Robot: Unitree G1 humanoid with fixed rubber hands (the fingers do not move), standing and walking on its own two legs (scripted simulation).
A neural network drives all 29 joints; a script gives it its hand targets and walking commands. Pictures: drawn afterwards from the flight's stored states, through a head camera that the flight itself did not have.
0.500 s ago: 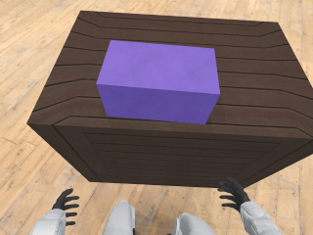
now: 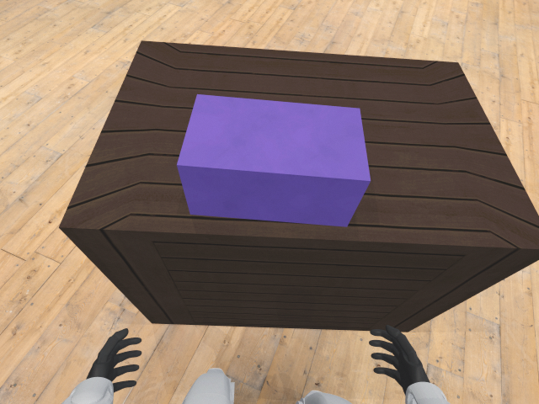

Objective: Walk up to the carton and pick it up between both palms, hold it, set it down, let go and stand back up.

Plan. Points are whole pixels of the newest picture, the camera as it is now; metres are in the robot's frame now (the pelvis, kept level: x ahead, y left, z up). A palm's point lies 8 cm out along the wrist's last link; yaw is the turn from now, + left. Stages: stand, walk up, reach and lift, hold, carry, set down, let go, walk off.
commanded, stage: reach and lift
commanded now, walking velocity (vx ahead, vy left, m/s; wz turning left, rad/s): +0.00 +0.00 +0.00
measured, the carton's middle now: (273, 162) +0.51 +0.04 +0.01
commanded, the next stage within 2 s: none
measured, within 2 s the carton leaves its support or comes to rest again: neither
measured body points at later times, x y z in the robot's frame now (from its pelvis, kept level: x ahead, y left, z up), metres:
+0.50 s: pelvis +0.03 +0.03 +0.02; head +0.04 +0.06 +0.47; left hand +0.21 +0.27 -0.06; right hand +0.22 -0.21 -0.04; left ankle +0.08 +0.14 -0.71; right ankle +0.01 -0.07 -0.71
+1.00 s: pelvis +0.05 +0.03 +0.03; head +0.06 +0.03 +0.48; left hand +0.27 +0.28 +0.00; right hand +0.28 -0.21 -0.01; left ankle +0.08 +0.14 -0.71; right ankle +0.01 -0.07 -0.71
